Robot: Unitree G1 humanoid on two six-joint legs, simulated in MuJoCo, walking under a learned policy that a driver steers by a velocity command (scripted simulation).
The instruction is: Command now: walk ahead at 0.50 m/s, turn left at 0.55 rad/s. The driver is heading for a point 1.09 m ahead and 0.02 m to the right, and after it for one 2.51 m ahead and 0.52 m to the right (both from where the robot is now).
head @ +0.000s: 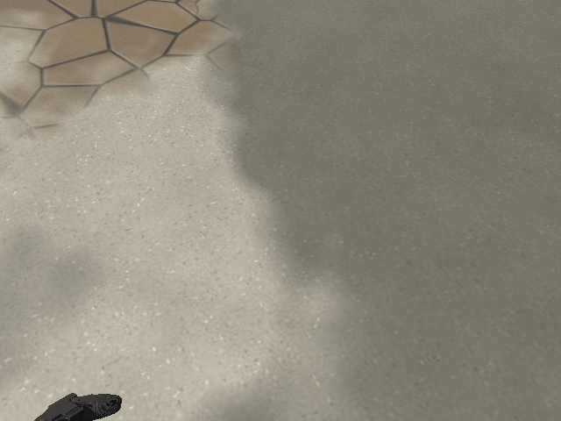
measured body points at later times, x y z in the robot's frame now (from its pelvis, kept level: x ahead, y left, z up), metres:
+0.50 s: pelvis +0.24 -0.03 +0.00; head +0.28 -0.02 +0.45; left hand +0.21 +0.25 -0.12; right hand +0.50 -0.21 -0.09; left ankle +0.34 +0.13 -0.71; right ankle +0.22 -0.15 -0.74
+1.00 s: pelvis +0.33 +0.00 -0.01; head +0.33 -0.01 +0.44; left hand +0.35 +0.27 -0.14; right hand +0.51 -0.22 -0.13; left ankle +0.35 +0.12 -0.74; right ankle +0.35 -0.14 -0.74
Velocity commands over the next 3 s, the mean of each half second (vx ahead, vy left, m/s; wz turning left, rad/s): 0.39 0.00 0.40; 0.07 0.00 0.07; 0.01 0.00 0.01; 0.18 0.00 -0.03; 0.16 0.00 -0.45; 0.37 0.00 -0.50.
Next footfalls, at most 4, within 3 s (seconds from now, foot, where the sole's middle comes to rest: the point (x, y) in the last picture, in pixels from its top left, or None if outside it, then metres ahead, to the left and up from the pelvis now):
0.14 right None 0.26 -0.14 -0.78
0.56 left None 0.39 0.13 -0.78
0.84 right None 0.39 -0.13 -0.78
2.30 right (283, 329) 0.69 -0.03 -0.78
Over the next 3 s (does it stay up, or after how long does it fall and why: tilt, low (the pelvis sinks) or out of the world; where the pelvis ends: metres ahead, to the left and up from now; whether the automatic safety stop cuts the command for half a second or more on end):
stays up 0.72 0.06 0.00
